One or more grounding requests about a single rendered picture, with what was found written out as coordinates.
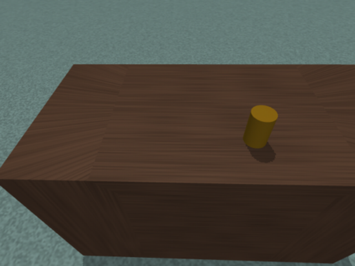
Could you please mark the can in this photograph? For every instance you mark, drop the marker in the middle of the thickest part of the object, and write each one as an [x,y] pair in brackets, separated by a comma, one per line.
[259,126]

